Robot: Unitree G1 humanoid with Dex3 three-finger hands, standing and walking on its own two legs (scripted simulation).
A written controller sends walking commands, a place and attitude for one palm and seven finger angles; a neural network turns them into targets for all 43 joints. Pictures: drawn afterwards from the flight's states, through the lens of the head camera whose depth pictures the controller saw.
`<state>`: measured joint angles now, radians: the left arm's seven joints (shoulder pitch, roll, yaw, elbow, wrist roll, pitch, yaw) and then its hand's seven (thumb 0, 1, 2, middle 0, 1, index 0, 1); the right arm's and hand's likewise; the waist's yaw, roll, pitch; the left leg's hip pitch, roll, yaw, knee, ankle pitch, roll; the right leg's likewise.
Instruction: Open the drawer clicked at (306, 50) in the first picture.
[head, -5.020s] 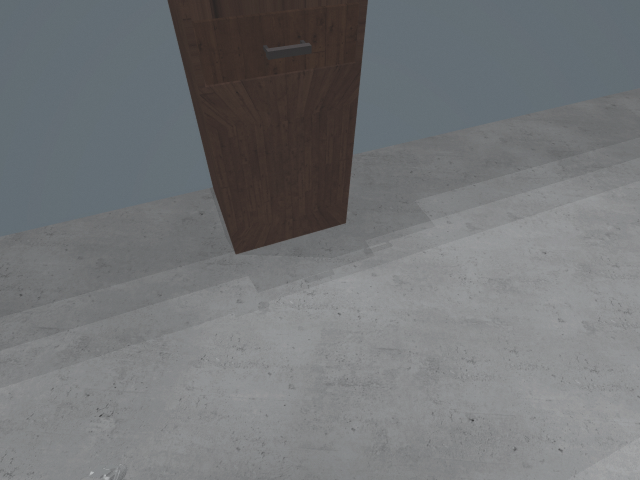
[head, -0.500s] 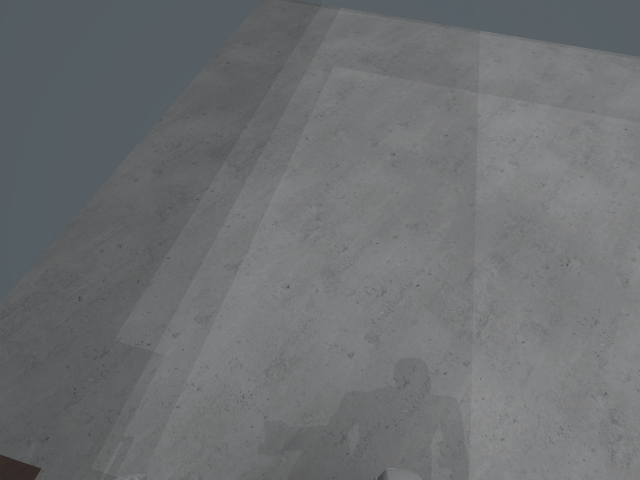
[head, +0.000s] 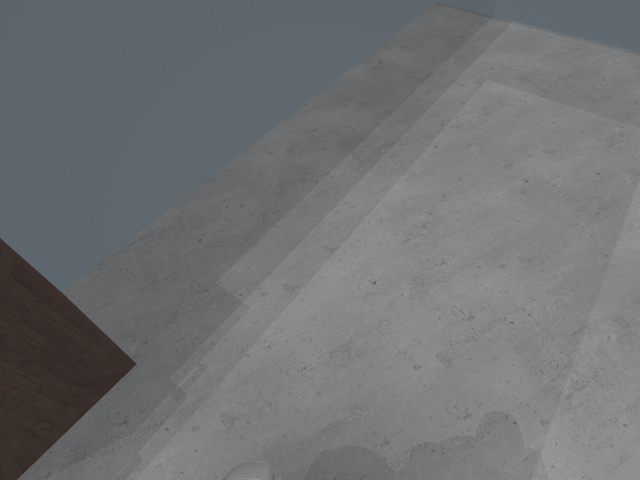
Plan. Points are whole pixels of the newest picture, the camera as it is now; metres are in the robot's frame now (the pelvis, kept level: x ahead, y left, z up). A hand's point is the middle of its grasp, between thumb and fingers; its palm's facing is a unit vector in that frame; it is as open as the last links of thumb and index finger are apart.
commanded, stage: turn to face it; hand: left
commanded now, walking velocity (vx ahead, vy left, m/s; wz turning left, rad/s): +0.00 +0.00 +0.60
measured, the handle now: out of the picture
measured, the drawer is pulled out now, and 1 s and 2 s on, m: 0.00 0.00 0.00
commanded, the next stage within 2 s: take the last steps up to it in 1.44 s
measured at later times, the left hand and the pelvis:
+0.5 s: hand out of the picture +0.03 +0.22 -0.15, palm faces +0.32 -0.90 -0.31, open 7.4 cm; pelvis +0.00 -0.01 -0.01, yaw +18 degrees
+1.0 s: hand out of the picture -0.11 +0.22 -0.18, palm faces +0.62 -0.74 -0.27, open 7.4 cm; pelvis -0.02 +0.01 -0.01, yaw +36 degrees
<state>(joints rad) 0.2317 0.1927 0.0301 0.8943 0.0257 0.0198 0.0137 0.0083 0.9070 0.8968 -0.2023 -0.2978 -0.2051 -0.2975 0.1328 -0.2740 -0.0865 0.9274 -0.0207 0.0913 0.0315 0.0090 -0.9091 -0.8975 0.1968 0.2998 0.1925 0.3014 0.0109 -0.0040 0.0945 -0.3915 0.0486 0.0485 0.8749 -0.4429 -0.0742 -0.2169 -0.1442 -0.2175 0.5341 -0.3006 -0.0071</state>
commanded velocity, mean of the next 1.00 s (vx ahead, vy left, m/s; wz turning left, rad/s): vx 0.00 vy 0.00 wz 0.59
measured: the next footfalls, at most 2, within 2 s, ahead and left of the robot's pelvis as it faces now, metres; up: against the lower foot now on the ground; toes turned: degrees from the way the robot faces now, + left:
left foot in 0.10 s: +0.02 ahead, +0.15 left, +0.00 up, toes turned +10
right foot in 0.44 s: +0.08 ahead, -0.10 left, +0.00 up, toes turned +12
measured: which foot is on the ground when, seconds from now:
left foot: up 0.00-0.08, down 0.10-0.44, up 0.46-0.84, down 0.86-1.00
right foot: down 0.00-0.10, up 0.12-0.42, down 0.44-0.86, up 0.88-1.00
